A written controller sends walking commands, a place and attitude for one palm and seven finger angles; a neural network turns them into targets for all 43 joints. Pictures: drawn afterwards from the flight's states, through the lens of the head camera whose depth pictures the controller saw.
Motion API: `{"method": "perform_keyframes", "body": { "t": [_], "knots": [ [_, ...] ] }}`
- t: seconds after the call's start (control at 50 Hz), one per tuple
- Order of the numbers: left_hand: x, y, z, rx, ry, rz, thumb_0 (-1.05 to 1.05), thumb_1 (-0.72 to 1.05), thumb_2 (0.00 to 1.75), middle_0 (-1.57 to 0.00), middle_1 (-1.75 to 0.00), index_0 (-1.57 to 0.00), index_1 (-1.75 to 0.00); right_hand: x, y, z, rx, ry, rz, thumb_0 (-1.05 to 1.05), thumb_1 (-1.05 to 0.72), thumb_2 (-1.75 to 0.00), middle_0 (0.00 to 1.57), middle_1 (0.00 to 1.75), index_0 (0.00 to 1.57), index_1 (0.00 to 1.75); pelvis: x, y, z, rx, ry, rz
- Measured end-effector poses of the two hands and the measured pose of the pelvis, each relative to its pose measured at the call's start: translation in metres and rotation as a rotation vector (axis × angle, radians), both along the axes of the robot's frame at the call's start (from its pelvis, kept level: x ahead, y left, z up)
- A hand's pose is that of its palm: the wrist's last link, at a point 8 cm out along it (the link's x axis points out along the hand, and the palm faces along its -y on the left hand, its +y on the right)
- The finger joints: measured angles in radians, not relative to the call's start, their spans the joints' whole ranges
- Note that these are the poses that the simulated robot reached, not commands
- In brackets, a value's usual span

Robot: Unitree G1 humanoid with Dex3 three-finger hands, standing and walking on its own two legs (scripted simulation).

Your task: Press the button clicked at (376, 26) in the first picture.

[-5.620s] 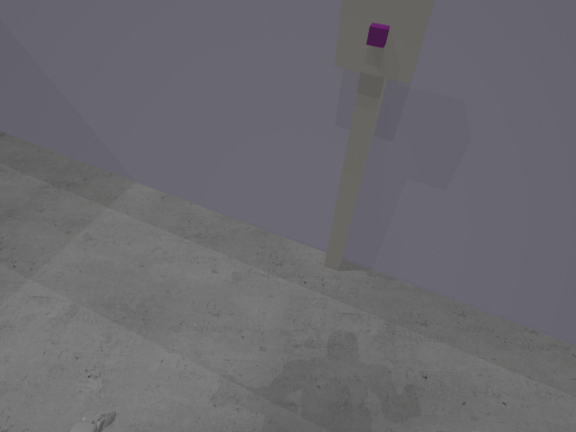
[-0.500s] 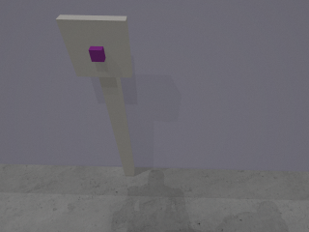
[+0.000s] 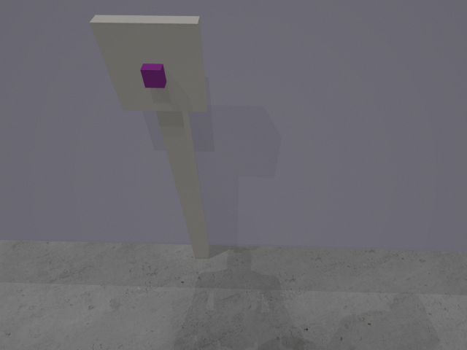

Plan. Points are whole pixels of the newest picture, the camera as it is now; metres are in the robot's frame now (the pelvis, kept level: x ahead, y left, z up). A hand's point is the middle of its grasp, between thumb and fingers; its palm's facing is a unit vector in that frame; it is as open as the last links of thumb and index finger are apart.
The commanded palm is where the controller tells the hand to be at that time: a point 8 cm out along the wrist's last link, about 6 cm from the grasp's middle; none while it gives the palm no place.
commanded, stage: look again from close up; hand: left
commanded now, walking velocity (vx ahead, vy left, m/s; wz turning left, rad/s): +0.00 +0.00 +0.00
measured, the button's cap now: (154, 74) +0.55 +0.18 +0.18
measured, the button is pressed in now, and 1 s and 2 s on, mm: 0 0 0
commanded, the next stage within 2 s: shuffle to correct the standing spot in 0.42 s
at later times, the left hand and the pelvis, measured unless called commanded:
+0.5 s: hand out of the picture +0.02 +0.19 -0.17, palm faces +0.01 -0.98 -0.22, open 7.3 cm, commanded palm none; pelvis +0.01 +0.01 +0.00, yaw -1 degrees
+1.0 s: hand out of the picture +0.03 +0.15 -0.18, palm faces +0.06 -0.98 -0.18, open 7.4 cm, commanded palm none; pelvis +0.05 -0.01 -0.01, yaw +0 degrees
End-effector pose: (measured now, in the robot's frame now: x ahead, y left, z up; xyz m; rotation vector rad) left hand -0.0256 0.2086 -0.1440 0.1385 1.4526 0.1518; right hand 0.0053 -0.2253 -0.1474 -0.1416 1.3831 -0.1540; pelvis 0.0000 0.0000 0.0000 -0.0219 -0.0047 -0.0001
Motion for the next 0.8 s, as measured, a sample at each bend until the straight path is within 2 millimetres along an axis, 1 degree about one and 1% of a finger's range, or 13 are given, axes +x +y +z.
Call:
{"method": "perform_keyframes", "body": {
  "t": [0.08,0.2,0.34,0.46,0.62,0.8],
  "knots": [
    [0.001,0.010,0.000,0.004,-0.007,0.001,0.00,0.91,0.90,-0.20,-0.30,-0.20,-0.30,-0.008,0.012,-0.003,0.019,-0.009,0.009,0.01,-0.92,-0.90,0.20,0.30,0.20,0.30,-0.001,0.008,-0.002,0.011,0.002,0.002],
    [0.017,0.025,0.003,0.029,-0.050,-0.009,0.00,0.91,0.90,-0.20,-0.30,-0.20,-0.30,-0.020,0.032,-0.008,0.057,0.014,0.009,0.01,-0.92,-0.90,0.20,0.30,0.20,0.30,0.001,0.014,-0.003,0.025,-0.004,-0.004],
    [0.033,0.029,0.005,0.040,-0.071,-0.026,0.00,0.91,0.90,-0.20,-0.30,-0.20,-0.30,-0.026,0.041,-0.008,0.079,0.039,-0.003,0.01,-0.92,-0.90,0.20,0.30,0.20,0.30,0.004,0.014,-0.001,0.034,0.000,-0.011],
    [0.039,0.027,0.004,0.037,-0.062,-0.026,0.00,0.92,0.90,-0.20,-0.30,-0.20,-0.30,-0.022,0.036,-0.006,0.067,0.053,-0.007,0.00,-0.91,-0.90,0.20,0.30,0.20,0.30,0.009,0.011,-0.001,0.036,0.004,-0.013],
    [0.039,0.017,-0.001,0.021,-0.038,-0.017,0.00,0.92,0.90,-0.20,-0.30,-0.20,-0.30,-0.008,0.020,-0.006,0.036,0.045,-0.004,0.00,-0.91,-0.90,0.20,0.30,0.20,0.30,0.018,0.005,-0.003,0.036,0.004,-0.015],
    [0.044,-0.003,-0.010,0.004,-0.002,0.002,0.00,0.91,0.90,-0.20,-0.30,-0.20,-0.30,0.013,-0.001,-0.014,0.020,0.051,-0.012,0.00,-0.91,-0.90,0.20,0.30,0.20,0.30,0.042,-0.011,-0.012,0.033,0.014,-0.013]
  ]
}}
